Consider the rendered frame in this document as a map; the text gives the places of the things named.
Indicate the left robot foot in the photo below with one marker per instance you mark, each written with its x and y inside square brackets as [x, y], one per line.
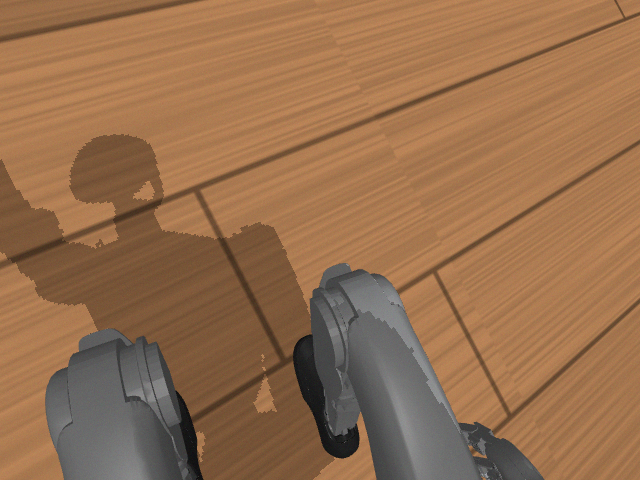
[190, 439]

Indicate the right robot foot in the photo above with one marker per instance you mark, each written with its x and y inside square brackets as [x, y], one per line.
[340, 446]

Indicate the right robot hand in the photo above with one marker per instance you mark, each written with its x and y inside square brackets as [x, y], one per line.
[504, 460]

